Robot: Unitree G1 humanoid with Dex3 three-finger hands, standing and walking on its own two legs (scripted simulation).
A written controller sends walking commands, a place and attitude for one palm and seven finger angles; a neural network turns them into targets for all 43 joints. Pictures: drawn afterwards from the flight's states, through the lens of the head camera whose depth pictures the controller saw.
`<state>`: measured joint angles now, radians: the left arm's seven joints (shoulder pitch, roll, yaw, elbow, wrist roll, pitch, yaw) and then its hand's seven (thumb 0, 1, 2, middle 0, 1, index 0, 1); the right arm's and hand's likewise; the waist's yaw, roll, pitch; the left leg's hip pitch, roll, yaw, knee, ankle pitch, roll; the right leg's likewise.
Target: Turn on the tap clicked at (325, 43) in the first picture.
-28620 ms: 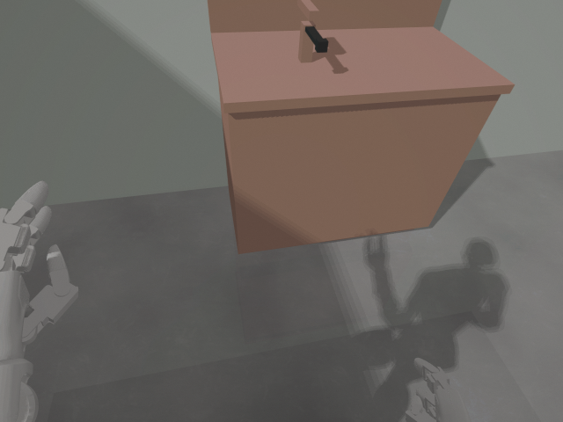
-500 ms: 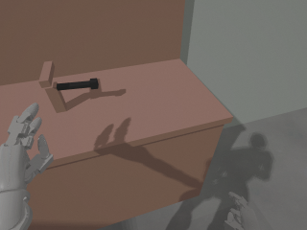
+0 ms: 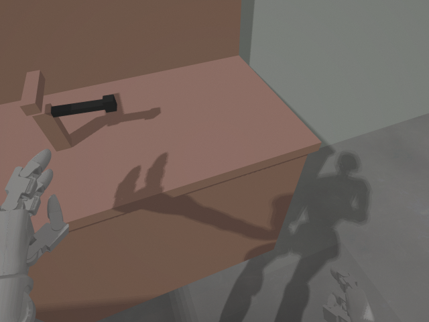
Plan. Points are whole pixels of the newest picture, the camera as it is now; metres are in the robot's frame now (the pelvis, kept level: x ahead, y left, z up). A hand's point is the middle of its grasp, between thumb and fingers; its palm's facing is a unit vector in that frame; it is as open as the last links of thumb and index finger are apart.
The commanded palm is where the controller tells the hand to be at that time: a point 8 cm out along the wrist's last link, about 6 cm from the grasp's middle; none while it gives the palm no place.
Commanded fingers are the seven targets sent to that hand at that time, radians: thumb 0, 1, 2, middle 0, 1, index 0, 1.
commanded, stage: step back with the hand held close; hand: left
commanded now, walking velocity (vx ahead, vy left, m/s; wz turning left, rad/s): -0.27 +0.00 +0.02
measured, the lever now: (109, 103) +0.54 +0.29 +0.12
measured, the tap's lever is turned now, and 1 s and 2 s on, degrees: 82 82 82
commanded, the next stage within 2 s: stop stepping back and stand still in 1.06 s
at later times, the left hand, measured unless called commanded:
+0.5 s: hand out of the picture +0.15 +0.29 +0.17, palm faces +0.47 -0.80 -0.38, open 7.4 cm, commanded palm +0.08 +0.32 +0.18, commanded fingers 0.00 0.90 0.90 -0.20 -0.30 -0.20 -0.30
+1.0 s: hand out of the picture +0.04 +0.29 +0.17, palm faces +0.39 -0.85 -0.36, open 7.4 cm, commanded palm +0.00 +0.33 +0.18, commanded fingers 0.00 0.90 0.90 -0.20 -0.30 -0.20 -0.30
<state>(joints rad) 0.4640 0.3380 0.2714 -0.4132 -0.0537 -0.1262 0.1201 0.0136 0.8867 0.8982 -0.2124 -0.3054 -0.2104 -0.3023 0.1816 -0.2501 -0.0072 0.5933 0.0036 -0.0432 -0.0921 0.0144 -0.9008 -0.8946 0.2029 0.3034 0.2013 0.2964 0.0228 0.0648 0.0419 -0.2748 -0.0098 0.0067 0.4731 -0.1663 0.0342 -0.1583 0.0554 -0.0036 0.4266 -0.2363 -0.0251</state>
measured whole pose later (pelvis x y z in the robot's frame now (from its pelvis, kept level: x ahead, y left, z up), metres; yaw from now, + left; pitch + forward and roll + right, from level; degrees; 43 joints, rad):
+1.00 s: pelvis -0.16 +0.05 -0.01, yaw +0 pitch +1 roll -1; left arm 0.50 0.41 0.33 -0.60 -0.06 -0.14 0.15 0.01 0.89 0.90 -0.21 -0.31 -0.21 -0.30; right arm 0.17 -0.21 -0.02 0.61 -0.01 0.00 -0.07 0.01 -0.90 -0.89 0.20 0.30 0.20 0.30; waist 0.03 -0.04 -0.01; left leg -0.58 -0.07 0.00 0.94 -0.37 -0.04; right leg -0.27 0.04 0.03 0.51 -0.25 -0.02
